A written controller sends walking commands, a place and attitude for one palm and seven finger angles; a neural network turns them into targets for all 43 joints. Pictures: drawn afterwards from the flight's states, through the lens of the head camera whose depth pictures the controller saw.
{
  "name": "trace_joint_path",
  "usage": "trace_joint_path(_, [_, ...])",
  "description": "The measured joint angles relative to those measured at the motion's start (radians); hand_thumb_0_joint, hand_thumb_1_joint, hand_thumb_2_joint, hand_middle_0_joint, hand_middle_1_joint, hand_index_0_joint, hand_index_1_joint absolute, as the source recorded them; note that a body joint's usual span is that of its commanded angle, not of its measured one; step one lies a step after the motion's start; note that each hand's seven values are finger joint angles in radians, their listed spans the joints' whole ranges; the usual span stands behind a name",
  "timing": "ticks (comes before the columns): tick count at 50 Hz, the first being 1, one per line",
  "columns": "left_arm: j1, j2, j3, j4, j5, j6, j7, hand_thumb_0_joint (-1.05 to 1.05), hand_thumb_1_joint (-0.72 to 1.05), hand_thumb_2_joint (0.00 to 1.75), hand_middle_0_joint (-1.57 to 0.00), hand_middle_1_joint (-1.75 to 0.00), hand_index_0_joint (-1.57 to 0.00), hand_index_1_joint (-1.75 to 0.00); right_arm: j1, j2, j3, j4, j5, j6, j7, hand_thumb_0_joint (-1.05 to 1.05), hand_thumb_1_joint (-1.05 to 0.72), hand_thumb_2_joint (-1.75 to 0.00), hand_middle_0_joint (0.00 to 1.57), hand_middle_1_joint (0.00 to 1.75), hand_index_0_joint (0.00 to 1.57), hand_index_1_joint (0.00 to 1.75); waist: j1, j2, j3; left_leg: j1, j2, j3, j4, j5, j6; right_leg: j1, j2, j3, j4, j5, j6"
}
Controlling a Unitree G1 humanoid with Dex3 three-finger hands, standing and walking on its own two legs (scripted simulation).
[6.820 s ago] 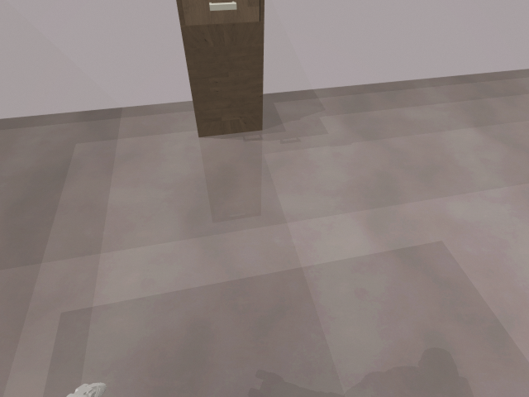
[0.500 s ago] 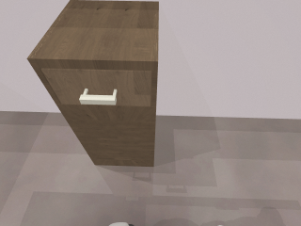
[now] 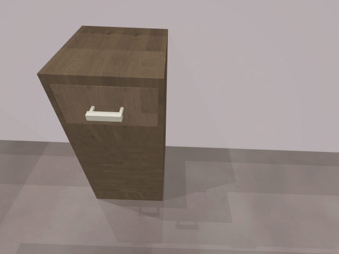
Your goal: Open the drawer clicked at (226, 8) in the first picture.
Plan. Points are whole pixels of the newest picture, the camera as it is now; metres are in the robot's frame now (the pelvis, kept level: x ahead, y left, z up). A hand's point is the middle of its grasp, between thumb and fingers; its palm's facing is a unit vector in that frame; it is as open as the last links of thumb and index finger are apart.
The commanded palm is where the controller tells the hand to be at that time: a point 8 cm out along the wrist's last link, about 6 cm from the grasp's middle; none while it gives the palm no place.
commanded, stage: come to a stop and stand still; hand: left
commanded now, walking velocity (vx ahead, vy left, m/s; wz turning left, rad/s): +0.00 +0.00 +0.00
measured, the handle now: (105, 112) +0.58 +0.26 -0.01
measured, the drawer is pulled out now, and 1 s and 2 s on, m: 0.00 0.00 0.00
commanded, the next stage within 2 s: look again from close up in 0.20 s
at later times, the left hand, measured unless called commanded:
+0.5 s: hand out of the picture -0.02 +0.16 -0.18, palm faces +0.04 -0.99 -0.13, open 7.3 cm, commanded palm none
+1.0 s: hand out of the picture +0.07 +0.19 -0.15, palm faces -0.11 -0.95 -0.30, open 7.3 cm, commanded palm +0.16 +0.21 -0.05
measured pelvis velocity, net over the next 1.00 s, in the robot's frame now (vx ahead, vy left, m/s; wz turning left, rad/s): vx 0.05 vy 0.02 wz -0.05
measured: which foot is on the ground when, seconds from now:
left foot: down 0.00-1.00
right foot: down 0.00-1.00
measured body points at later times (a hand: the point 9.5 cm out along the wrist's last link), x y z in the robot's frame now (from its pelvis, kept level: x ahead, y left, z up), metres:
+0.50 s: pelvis +0.01 +0.01 +0.00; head +0.00 +0.02 +0.45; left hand -0.02 +0.21 -0.17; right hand -0.04 -0.19 -0.16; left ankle +0.07 +0.10 -0.73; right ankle +0.01 -0.08 -0.73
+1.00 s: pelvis +0.05 +0.02 +0.00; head +0.06 +0.02 +0.45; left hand +0.07 +0.24 -0.13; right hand +0.06 -0.21 -0.14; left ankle +0.07 +0.10 -0.73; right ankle +0.01 -0.08 -0.73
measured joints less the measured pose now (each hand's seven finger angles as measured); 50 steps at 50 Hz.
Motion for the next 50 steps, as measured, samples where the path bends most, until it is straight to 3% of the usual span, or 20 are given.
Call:
trace_joint_path(8, [0.045, -0.005, -0.002, 0.071, -0.006, 0.005, -0.002, 0.0, 0.91, 0.9, -0.2, -0.29, -0.2, -0.3, 0.057, 0.018, 0.01, 0.048, 0.001, -0.01, -0.003, 0.01, -0.91, -0.9, 0.19, 0.3, 0.2, 0.3, -0.014, 0.001, -0.002, -0.007, 0.007, -0.01, -0.014, 0.033, -0.007, -0.001, 0.011, -0.006, -0.022, 0.021, -0.007])
trace_joint_path(18, [0.062, -0.037, -0.007, 0.113, -0.006, -0.006, 0.0, 0.0, 0.91, 0.9, -0.2, -0.29, -0.2, -0.3, 0.095, 0.047, 0.015, 0.1, 0.002, -0.016, -0.009, 0.01, -0.91, -0.9, 0.19, 0.3, 0.2, 0.3, -0.006, -0.007, -0.004, -0.014, 0.001, -0.006, -0.024, 0.054, -0.002, -0.014, 0.007, 0.003, -0.021, 0.02, 0.002])
trace_joint_path(29, [0.067, -0.064, -0.013, 0.134, -0.003, -0.018, 0.004, 0.0, 0.91, 0.9, -0.2, -0.29, -0.2, -0.3, 0.053, 0.065, 0.015, 0.1, 0.006, -0.032, -0.013, 0.01, -0.91, -0.9, 0.19, 0.3, 0.2, 0.3, 0.001, -0.008, -0.01, -0.005, -0.016, 0.006, -0.051, 0.057, 0.012, -0.013, -0.008, 0.019, -0.035, 0.011, 0.019])
trace_joint_path(47, [0.036, -0.062, -0.027, 0.152, -0.002, -0.036, 0.016, 0.0, 0.91, 0.9, -0.2, -0.29, -0.2, -0.3, -0.021, 0.021, 0.019, 0.114, 0.016, -0.05, -0.02, 0.02, -0.93, -0.9, 0.19, 0.3, 0.2, 0.3, 0.008, -0.005, 0.016, 0.063, -0.026, 0.027, -0.081, 0.017, 0.019, 0.057, -0.016, 0.044, -0.081, -0.015, 0.035])
trace_joint_path(48, [0.082, -0.051, -0.065, -0.012, 0.014, 0.034, 0.023, 0.0, 0.91, 0.9, -0.2, -0.3, -0.2, -0.3, -0.004, 0.012, 0.026, 0.064, 0.033, -0.05, -0.024, 0.02, -0.93, -0.9, 0.2, 0.3, 0.2, 0.3, 0.011, -0.003, 0.022, 0.057, -0.024, 0.031, -0.067, 0.008, 0.019, 0.05, -0.015, 0.047, -0.07, -0.02, 0.035])
trace_joint_path(49, [0.138, -0.022, -0.095, -0.193, 0.055, 0.091, 0.06, 0.03, 0.93, 0.9, -0.2, -0.3, -0.2, -0.3, 0.018, 0.002, 0.032, 0.016, 0.048, -0.091, -0.04, 0.03, -0.94, -0.9, 0.2, 0.3, 0.2, 0.3, 0.02, -0.008, 0.025, 0.059, -0.027, 0.043, -0.061, 0.0, 0.019, 0.037, -0.019, 0.059, -0.042, -0.032, 0.031])
trace_joint_path(50, [0.191, 0.015, -0.103, -0.348, 0.072, 0.108, 0.101, 0.06, 0.96, 0.9, -0.2, -0.3, -0.21, -0.3, 0.036, -0.006, 0.03, -0.024, 0.062, -0.145, -0.053, 0.03, -0.94, -0.9, 0.2, 0.3, 0.2, 0.3, 0.023, -0.015, 0.016, 0.054, -0.034, 0.054, -0.056, -0.008, 0.019, 0.014, -0.028, 0.069, -0.003, -0.053, 0.027])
